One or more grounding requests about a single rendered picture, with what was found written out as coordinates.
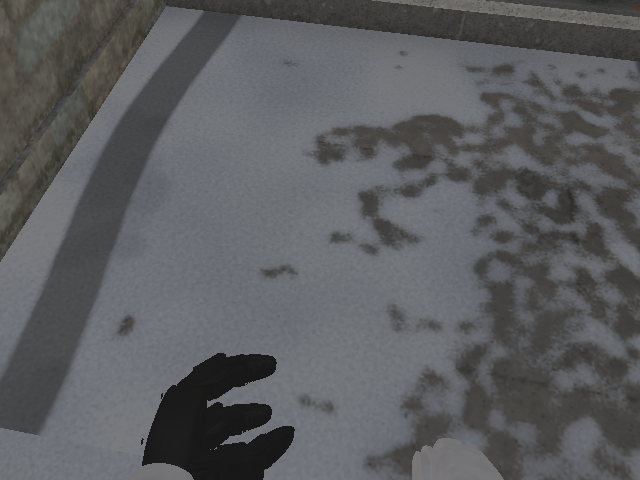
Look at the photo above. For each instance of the robot right shin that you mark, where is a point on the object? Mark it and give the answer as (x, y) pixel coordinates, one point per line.
(447, 441)

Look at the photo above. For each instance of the right robot thigh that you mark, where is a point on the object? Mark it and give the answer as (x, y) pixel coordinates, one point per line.
(452, 462)

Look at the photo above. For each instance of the left robot hand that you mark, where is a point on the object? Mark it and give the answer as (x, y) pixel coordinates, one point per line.
(184, 429)

